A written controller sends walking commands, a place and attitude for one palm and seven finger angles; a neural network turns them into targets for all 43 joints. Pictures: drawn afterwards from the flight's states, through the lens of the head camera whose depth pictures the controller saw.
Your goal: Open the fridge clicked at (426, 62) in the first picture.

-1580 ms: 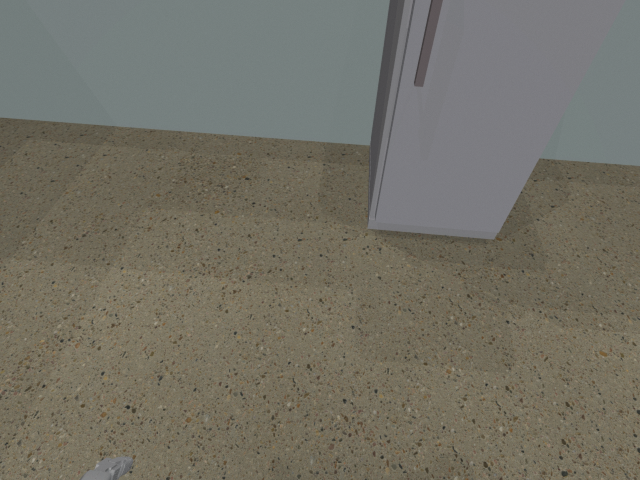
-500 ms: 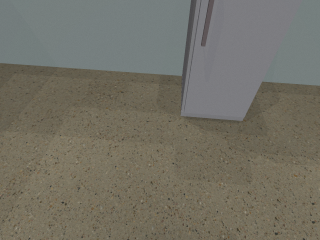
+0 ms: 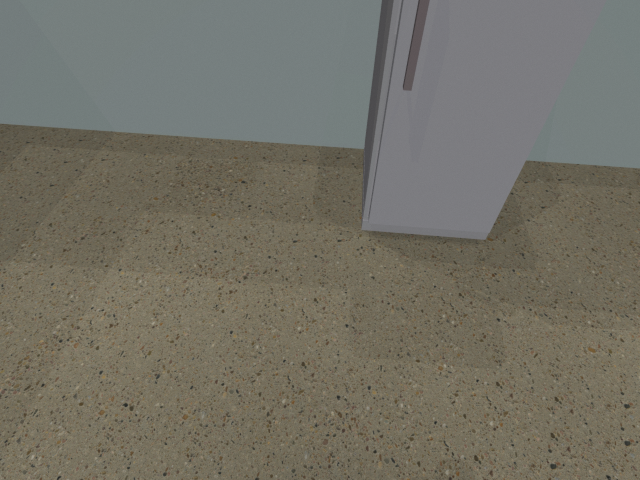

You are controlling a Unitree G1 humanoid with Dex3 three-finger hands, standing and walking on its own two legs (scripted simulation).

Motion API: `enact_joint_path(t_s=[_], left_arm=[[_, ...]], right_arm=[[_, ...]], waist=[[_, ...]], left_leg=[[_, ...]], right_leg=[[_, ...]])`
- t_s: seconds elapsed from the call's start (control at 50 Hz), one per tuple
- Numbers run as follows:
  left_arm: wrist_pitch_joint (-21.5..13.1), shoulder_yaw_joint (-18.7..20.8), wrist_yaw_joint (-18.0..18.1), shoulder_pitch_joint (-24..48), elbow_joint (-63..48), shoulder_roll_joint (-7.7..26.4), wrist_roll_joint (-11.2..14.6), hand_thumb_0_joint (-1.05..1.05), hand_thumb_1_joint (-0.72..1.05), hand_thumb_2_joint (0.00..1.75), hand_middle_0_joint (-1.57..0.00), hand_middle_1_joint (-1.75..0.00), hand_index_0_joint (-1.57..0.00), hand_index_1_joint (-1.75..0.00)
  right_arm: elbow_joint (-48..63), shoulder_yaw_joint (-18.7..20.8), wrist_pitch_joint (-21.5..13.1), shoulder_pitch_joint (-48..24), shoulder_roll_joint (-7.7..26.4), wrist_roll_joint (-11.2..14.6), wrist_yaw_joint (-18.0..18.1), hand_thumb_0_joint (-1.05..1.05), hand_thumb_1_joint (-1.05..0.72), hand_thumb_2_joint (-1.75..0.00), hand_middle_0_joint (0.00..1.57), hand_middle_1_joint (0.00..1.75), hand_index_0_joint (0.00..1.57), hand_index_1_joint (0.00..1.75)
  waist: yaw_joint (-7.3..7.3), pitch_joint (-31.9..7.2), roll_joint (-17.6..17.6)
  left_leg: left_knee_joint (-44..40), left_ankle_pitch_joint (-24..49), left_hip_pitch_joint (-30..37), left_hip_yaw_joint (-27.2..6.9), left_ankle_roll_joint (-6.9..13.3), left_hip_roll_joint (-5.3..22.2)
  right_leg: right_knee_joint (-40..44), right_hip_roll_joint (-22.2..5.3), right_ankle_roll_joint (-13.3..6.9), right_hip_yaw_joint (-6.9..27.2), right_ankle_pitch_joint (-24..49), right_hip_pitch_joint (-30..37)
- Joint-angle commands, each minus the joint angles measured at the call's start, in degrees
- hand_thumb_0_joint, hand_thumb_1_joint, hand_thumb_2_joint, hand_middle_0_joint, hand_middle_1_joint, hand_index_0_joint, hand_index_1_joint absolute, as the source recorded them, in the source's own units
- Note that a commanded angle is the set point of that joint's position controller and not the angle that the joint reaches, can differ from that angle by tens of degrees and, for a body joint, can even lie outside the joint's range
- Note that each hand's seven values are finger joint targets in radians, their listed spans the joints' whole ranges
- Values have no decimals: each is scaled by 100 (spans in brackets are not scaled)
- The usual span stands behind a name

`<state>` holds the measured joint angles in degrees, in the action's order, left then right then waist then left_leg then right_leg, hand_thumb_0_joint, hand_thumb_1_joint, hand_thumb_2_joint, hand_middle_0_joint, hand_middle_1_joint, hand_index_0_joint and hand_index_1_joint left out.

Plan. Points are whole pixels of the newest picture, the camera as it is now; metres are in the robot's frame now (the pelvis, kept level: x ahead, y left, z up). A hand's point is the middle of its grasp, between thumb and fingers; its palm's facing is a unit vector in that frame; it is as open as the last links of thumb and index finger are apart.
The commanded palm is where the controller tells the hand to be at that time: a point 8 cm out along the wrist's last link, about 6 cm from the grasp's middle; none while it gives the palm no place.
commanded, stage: walk to a spot facing it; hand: left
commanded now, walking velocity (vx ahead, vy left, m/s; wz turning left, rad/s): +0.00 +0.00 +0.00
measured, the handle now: (421, 5) +1.17 -0.19 +0.15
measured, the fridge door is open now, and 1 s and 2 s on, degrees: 0 0 0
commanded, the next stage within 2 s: turn to face it in 1.88 s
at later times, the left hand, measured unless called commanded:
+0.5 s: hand out of the picture +0.05 +0.17 -0.18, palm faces -0.16 -0.95 -0.28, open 7.3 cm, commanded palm none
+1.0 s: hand (209, 470) +0.17 +0.18 -0.19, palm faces -0.35 -0.92 -0.20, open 7.3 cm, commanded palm none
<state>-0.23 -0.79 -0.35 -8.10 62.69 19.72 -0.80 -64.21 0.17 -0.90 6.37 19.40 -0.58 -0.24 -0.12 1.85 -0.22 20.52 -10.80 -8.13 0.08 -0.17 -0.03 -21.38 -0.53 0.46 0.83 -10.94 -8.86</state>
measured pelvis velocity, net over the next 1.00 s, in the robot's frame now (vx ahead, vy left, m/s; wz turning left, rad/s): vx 0.11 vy -0.01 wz -0.48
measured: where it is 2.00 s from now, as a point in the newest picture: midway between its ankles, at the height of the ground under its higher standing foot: (402, 421)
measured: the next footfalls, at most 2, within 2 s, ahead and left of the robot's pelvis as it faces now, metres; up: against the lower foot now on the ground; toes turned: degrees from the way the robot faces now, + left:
left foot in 0.98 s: +0.23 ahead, +0.06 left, +0.00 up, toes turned -25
right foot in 1.52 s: +0.33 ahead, -0.27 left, +0.00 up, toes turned -56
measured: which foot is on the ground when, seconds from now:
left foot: down 0.00-0.44, up 0.46-0.96, down 0.98-1.00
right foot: down 0.00-0.98, up 1.00-1.00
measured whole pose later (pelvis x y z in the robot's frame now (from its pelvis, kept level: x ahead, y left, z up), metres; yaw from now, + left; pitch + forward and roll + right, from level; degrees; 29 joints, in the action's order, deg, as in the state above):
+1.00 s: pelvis +0.11 -0.01 -0.02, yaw -28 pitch +2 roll -1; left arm -0.4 3.8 -0.8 -23.3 57.1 12.3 -1.3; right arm -52.4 2.5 -3.1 8.6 11.7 -1.0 -0.1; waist -3.3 -1.0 -1.6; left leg 30.1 -14.3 -19.1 2.2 -1.3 1.5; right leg -33.8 5.3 -1.3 12.5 -22.8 -11.8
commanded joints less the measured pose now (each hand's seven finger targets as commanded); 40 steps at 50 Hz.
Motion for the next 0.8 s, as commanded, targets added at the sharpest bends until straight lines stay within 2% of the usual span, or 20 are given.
enact_joint_path(t_s=[0.0,0.06,0.12,0.2,0.24,0.28,0.32,0.34,0.36,0.38,0.4,0.42,0.44,0.46,0.48,0.5,0.54,0.58,0.64,0.78], left_arm=[[-137,258,106,234,-372,1160,5,0,90,90,-20,-30,-20,-30],[-124,274,101,238,-400,1170,3,0,90,90,-20,-30,-20,-30],[45,210,129,-46,-413,585,10,0,90,90,-20,-30,-20,-30],[186,291,101,-192,-693,539,-16,0,90,90,-20,-30,-20,-30],[232,331,64,-244,-845,456,-21,0,90,90,-20,-30,-20,-30],[286,369,38,-297,-966,296,-23,0,90,90,-20,-30,-20,-30],[318,430,26,-427,-1073,215,-15,0,90,90,-20,-30,-20,-30],[314,463,4,-559,-1092,166,-26,0,90,90,-20,-30,-20,-30],[288,478,-33,-942,-1030,116,-30,0,90,90,-20,-30,-20,-30],[242,516,-65,-1331,-916,128,-60,0,90,90,-20,-30,-20,-30],[167,592,-44,-1673,-841,500,-118,0,90,90,-20,-30,-20,-30],[95,669,39,-1678,-934,1022,-136,0,90,90,-20,-30,-20,-30],[103,681,121,-1622,-1053,928,-46,0,90,90,-20,-30,-20,-30],[62,682,117,-1216,-1161,750,-32,0,90,90,-20,-30,-20,-30],[28,659,97,-1006,-1231,631,-27,0,90,90,-20,-30,-20,-30],[-37,630,102,-877,-1264,494,-25,0,90,90,-20,-30,-20,-30],[-156,602,77,-1034,-1205,321,-16,0,90,90,-20,-30,-20,-30],[-218,617,54,-1303,-1092,277,-12,0,90,90,-20,-30,-20,-30],[-260,624,37,-1554,-980,188,-26,0,90,90,-20,-30,-20,-30],[-260,625,52,-1791,-871,147,-86,0,90,90,-20,-30,-20,-30]], right_arm=[[378,212,-106,-225,1204,18,76,0,-90,-90,20,30,20,30],[384,224,-119,-228,1211,10,92,0,-90,-90,20,30,20,30],[382,152,-16,119,563,-5,128,0,-90,-90,20,30,20,30],[649,288,113,278,650,-6,184,0,-90,-90,20,30,20,30],[802,368,138,224,735,-20,203,0,-90,-90,20,30,20,30],[934,436,117,183,765,-22,199,0,-90,-90,20,30,20,30],[1084,476,105,56,697,-35,201,0,-90,-90,20,30,20,30],[1155,491,106,-91,673,-62,205,0,-90,-90,20,30,20,30],[1215,502,121,-260,698,-75,188,0,-90,-90,20,30,20,30],[1234,494,156,-298,636,-68,154,0,-90,-90,20,30,20,30],[1309,459,219,-292,372,-23,109,0,-90,-90,20,30,20,30],[1588,359,236,-279,-87,-37,64,0,-90,-90,20,30,20,30],[1671,400,235,-455,205,-59,52,0,-90,-90,20,30,20,30],[1572,441,207,-311,282,-47,12,0,-90,-90,20,30,20,30],[1511,453,163,-276,232,-55,-13,0,-90,-90,20,30,20,30],[1413,471,133,-125,262,-81,-33,0,-90,-90,20,30,20,30],[1333,461,92,15,93,-104,-52,0,-90,-90,20,30,20,30],[1326,452,57,79,-27,-103,-49,0,-90,-90,20,30,20,30],[1379,448,14,63,-124,-111,-51,0,-90,-90,20,30,20,30],[1679,407,-109,-361,-225,-73,-39,0,-90,-90,20,30,20,30]], waist=[[16,-367,5],[21,-386,31],[53,-383,19],[72,-301,155],[59,-235,516],[39,-186,1065],[-41,-226,1102],[-152,-224,1020],[-353,-352,951],[-518,-471,547],[-700,-463,-922],[-610,23,-2556],[-606,239,-1734],[-356,376,-1381],[-263,370,-1108],[-157,213,-667],[-95,-14,-280],[-135,-186,-341],[-200,-231,-484],[-379,-60,-746]], left_leg=[[-331,564,141,-568,167,701],[-294,677,237,-502,166,727],[70,904,322,-197,70,780],[252,828,320,-148,163,1041],[132,742,259,-292,342,1349],[-115,1346,196,-552,806,1946],[12,1784,-2,-434,1035,2258],[254,1866,-194,-197,919,2196],[592,1181,-401,98,686,2054],[1208,-11,-871,395,400,1740],[2653,-1639,-1635,890,-29,970],[4332,-2779,-3151,733,-332,101],[4551,-2209,-3078,-102,-205,333],[4533,-1552,-3005,-140,-143,526],[4637,-1300,-2892,-118,-172,547],[4626,-952,-2758,-122,-208,602],[4409,-516,-2685,-84,-274,587],[4223,-378,-2788,-24,-324,567],[3950,-274,-2951,16,-380,547],[2754,-603,-2821,71,-369,424]], right_leg=[[346,-606,-203,536,542,6],[300,-596,-214,581,730,-31],[-64,-565,-154,637,1256,-326],[-700,-319,-120,621,1267,-852],[-1293,-105,-58,452,775,-1182],[-2517,74,44,85,-1181,-1528],[-3014,-158,33,156,-1868,-1469],[-2705,-255,-3,130,-1767,-1187],[-2204,-262,-8,-16,-1366,-680],[-1442,-152,7,-164,-747,7],[-140,-648,-152,878,-917,361],[1098,-1895,-680,3606,-1349,173],[1492,-1947,-897,3675,-2199,-232],[1571,-1643,-908,3322,-2983,-479],[1468,-1493,-917,3293,-3115,-684],[1340,-1381,-948,3000,-2784,-591],[1158,-1135,-965,2501,-1884,-309],[1022,-1011,-994,2265,-1362,35],[1005,-909,-1013,2176,-1190,327],[904,-947,-1216,2519,-779,459]])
